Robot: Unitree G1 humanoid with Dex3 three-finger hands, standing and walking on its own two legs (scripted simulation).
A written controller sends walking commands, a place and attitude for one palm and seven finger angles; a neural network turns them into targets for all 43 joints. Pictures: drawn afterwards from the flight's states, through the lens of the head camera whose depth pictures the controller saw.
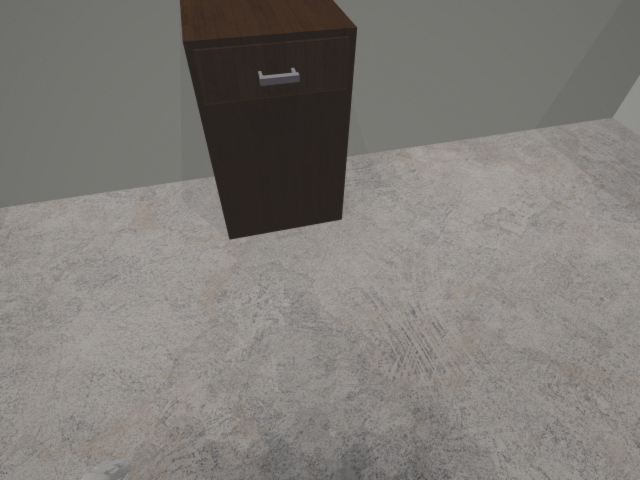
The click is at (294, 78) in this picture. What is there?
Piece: drawer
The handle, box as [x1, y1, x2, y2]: [258, 68, 299, 85]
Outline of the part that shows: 299,75 293,68 291,68 291,73 263,76 261,72 258,71 261,85 299,81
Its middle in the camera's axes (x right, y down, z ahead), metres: -0.13 -0.49 +1.17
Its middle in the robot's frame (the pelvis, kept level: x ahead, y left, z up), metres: +1.20 +0.19 -0.06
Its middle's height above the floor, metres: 0.71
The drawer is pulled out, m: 0.00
